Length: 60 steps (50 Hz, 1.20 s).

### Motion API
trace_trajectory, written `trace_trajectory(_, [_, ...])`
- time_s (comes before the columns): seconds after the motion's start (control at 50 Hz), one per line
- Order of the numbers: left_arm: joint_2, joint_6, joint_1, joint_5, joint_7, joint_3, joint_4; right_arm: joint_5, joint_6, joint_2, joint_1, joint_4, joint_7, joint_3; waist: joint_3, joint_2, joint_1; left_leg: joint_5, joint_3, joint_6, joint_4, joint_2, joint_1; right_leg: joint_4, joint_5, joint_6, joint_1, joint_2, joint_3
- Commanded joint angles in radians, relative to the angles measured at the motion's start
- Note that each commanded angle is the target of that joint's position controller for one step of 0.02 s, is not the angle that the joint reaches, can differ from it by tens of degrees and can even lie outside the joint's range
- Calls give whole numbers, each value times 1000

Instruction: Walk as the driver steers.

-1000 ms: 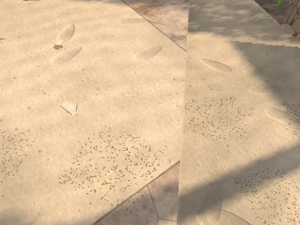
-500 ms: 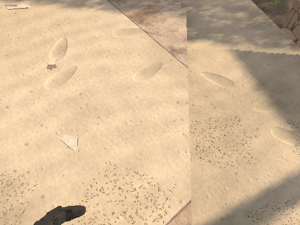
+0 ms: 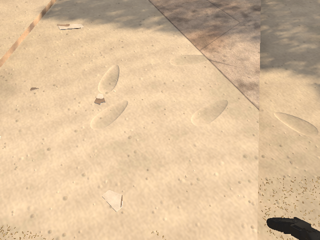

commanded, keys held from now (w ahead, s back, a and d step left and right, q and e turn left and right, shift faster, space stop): w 0.12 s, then no key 0.74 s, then w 0.14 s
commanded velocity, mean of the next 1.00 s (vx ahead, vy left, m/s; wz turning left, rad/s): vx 0.19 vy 0.00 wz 0.00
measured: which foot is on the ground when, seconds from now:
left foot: up 0.00-0.10, down 0.12-1.00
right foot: down 0.00-0.14, up 0.16-0.56, down 0.58-1.00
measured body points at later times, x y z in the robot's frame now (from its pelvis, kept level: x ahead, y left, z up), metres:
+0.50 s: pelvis +0.22 +0.07 +0.00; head +0.25 +0.08 +0.45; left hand +0.37 +0.32 -0.12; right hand +0.31 -0.19 -0.13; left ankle +0.23 +0.14 -0.74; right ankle +0.30 -0.09 -0.71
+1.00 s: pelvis +0.28 +0.04 -0.01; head +0.28 +0.04 +0.44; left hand +0.37 +0.30 -0.14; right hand +0.34 -0.22 -0.15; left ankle +0.23 +0.14 -0.74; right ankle +0.29 -0.08 -0.74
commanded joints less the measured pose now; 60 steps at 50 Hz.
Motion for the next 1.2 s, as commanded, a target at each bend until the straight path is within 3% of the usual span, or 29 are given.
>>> trace_trajectory(0.02, [182, 6, 52, -10, 9, 42, -22, 15, -17, -60, -161, -106, 22, -12, 56, -137, 16, -14, 51, 7, -141, -54, 58, -27, 261, -142, 5, -270, 136])
trace_trajectory(0.08, [203, 26, 32, -7, 20, 54, -12, 11, -29, -109, -95, -96, 38, -30, 34, -169, -40, -109, 46, 49, -218, -78, 156, 53, 376, -109, 94, -315, 151])
trace_trajectory(0.1, [210, 32, 6, -1, 22, 57, -15, 7, -32, -140, -4, -70, 36, -45, -17, -173, -95, -133, 65, 74, -238, -105, 272, 158, 529, -88, 99, -289, 123])
trace_trajectory(0.12, [200, 36, -14, 13, 24, 53, -30, 3, -33, -187, 165, -21, 29, -67, -130, -162, -170, -100, 58, 109, -205, -98, 500, 347, 604, -61, 31, -241, 85])
trace_trajectory(0.14, [167, 38, -18, 36, 34, 38, -74, -19, -32, -266, 352, 16, 18, -83, -301, -25, -220, 115, -149, 160, -145, 89, 818, 676, 325, -19, -177, -163, 38])
trace_trajectory(0.16, [27, 20, 179, 13, 24, 3, -55, -36, -24, -313, 368, 29, 25, -93, -454, 279, -128, 95, -598, 358, -247, 303, 1153, 1019, -318, 62, -571, 11, 59])
trace_trajectory(0.18, [129, 10, 143, -4, 26, 21, -31, -20, -17, -210, 364, 18, 28, -73, -450, 159, -170, 78, -644, 333, -313, 275, 1128, 1120, -349, 67, -657, -22, 181])
trace_trajectory(0.2, [186, 8, 30, -20, 30, 39, -55, -14, -15, -161, 282, 10, 22, -58, -284, 80, -165, 212, -449, 292, -304, 242, 973, 1136, -287, 72, -694, -58, 158])
trace_trajectory(0.22, [193, 12, -36, -11, 40, 42, -74, -9, -14, -134, 202, 4, 22, -46, -197, -22, -125, 346, -316, 265, -315, 193, 811, 1092, -221, 80, -659, -110, 117])
trace_trajectory(0.24, [187, 19, -70, 3, 48, 47, -88, -11, -17, -114, 160, 7, 22, -41, -142, -34, -99, 430, -242, 258, -333, 165, 688, 1034, -183, 86, -618, -140, 107])
trace_trajectory(0.28, [148, 44, -34, 5, 53, 46, -84, -28, -27, -80, 131, 28, 24, -31, -137, 13, -47, 511, -136, 234, -378, 106, 562, 928, -131, 93, -483, -166, 101])
trace_trajectory(0.34, [104, 66, -43, 12, 62, 36, -89, -34, -29, -112, 117, 60, 16, -35, -140, 26, -25, 608, -47, 242, -399, 81, 504, 753, -54, 109, -423, -155, 77])
trace_trajectory(0.42, [116, 85, -137, 14, 66, 37, -108, -25, -5, -146, 135, 101, -5, -41, -148, 25, -56, 521, -6, 195, -407, 64, 504, 563, 91, 106, -363, -151, 68])
trace_trajectory(0.54, [127, 96, -224, 13, 70, 46, -126, -18, 26, -129, 133, 153, -9, -29, -83, 15, -72, 189, -66, 198, -373, 76, 520, 333, 85, 77, -299, -144, 65])
trace_trajectory(0.58, [156, 88, -216, 25, 73, 54, -120, -12, 27, -111, 172, 169, -8, -20, -84, -29, -72, 13, -65, 134, -326, 16, 488, 199, 345, 42, -165, -174, 97])
trace_trajectory(0.6, [210, 92, -223, 24, 79, 65, -123, -29, 20, -109, 240, 179, -4, -20, -110, -111, -125, -134, -37, 97, -302, -46, 432, 244, 492, 14, -73, -225, 137])
trace_trajectory(0.62, [210, 101, -239, 11, 77, 70, -116, -29, 19, -105, 277, 194, -1, -21, -126, -180, -150, -236, 0, 65, -326, -92, 418, 270, 413, -16, -62, -224, 143])
trace_trajectory(0.66, [132, 110, -255, 15, 67, 57, -114, -22, 35, -103, 173, 196, -4, -16, -69, -138, -96, -303, 34, 53, -326, -109, 436, 241, 241, 12, -136, -179, 124])
trace_trajectory(0.86, [149, 95, -251, 13, 71, 63, -47, -17, 69, -110, 137, 250, -15, -15, -57, -82, -94, -146, 24, 61, -298, -87, 517, 257, 333, 26, -136, -150, 96])
trace_trajectory(0.9, [142, 100, -223, 9, 71, 63, -17, -12, 75, -112, 164, 275, -16, -17, -53, -56, -97, -406, 24, 79, -325, -97, 507, 274, 81, 24, -149, -110, 55])
trace_trajectory(0.94, [141, 94, -247, 5, 69, 66, -18, 0, 78, -159, 178, 279, -19, -33, 43, 17, -113, -734, -88, 142, -403, -26, 473, 348, -206, 24, -292, -62, 5])
trace_trajectory(0.98, [127, 66, -312, -7, 61, 63, -42, 7, 62, -217, 208, 284, -25, -52, 140, 93, -133, -873, -320, 236, -527, 155, 514, 474, -160, 19, -466, -72, -28])
trace_trajectory(1.04, [121, 22, -334, -14, 39, 63, -41, 4, 25, -203, 222, 287, -25, -57, 152, 66, -137, -649, -365, 269, -519, 219, 613, 548, -207, -2, -572, -141, 22])
trace_trajectory(1.08, [111, 5, -315, -20, 25, 62, -27, 19, 22, -205, 194, 280, -20, -59, 120, 49, -111, -529, -259, 228, -485, 168, 612, 403, -163, -8, -466, -137, -10])
trace_trajectory(1.12, [116, 5, -181, -16, 22, 75, 44, 27, 28, -209, 156, 271, -13, -59, 51, 33, -46, -362, -126, 180, -398, 75, 475, 268, 26, 1, -151, -59, -88])
trace_trajectory(1.14, [140, 9, -72, -14, 26, 90, 80, 23, 26, -194, 140, 266, -14, -53, -4, 4, 1, -231, -68, 150, -288, 34, 404, 261, 46, -10, 7, -63, -57])
trace_trajectory(1.16, [213, 7, 55, -11, 33, 111, 103, 14, 20, -126, 104, 241, -11, -33, -46, -178, 46, -217, 60, 78, 24, -73, 260, 131, -41, -83, 148, -246, 223])
trace_trajectory(1.18, [284, 1, 146, -9, 22, 119, 117, 5, 2, -89, 98, 202, -13, -22, -103, -390, 56, -570, 72, 36, 296, -182, 43, -10, -73, -219, 293, -444, 625])
trace_trajectory(1.2, [193, -11, 74, 2, 18, 86, 101, 21, -10, -148, 92, 205, -9, -37, -57, -249, 14, -625, -25, 53, 458, -123, -49, -9, -111, -229, 259, -471, 635])
Next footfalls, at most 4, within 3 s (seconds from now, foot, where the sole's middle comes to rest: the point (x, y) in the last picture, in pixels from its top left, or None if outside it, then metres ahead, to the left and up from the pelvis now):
0.12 left None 0.27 0.14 -0.78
0.58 right None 0.37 -0.09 -0.78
1.66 left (154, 186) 0.72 0.14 -0.78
2.20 right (209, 132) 1.04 -0.11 -0.78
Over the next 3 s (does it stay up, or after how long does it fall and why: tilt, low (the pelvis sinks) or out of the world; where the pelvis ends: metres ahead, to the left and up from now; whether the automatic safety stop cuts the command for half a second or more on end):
stays up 1.09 0.01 -0.01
